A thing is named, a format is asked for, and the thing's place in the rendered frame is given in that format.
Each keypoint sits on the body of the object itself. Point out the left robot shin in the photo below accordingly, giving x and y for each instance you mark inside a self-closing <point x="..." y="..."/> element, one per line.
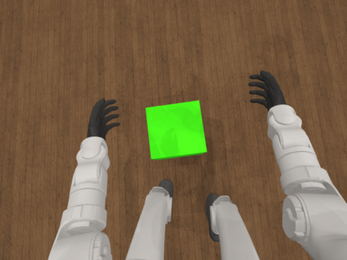
<point x="157" y="189"/>

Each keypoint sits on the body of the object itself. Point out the robot right hand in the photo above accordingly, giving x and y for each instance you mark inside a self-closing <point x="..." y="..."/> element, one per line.
<point x="272" y="94"/>

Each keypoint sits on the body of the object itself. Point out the right robot thigh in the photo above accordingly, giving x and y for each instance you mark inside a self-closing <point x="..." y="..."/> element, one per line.
<point x="235" y="241"/>

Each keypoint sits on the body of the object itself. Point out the carton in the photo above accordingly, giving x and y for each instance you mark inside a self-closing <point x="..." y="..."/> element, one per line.
<point x="175" y="130"/>

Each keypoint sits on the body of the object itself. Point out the robot right upper arm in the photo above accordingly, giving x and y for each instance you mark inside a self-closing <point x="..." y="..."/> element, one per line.
<point x="318" y="222"/>

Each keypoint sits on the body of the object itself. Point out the left robot forearm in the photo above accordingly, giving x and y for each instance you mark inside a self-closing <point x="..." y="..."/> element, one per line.
<point x="86" y="206"/>

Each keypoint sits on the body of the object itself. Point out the right robot forearm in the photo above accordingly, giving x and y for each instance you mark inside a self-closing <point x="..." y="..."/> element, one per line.
<point x="299" y="167"/>

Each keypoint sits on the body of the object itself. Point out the robot left hand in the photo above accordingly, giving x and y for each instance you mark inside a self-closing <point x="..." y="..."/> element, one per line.
<point x="97" y="122"/>

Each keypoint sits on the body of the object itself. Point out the robot left upper arm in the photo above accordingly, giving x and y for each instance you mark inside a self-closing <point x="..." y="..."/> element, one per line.
<point x="87" y="246"/>

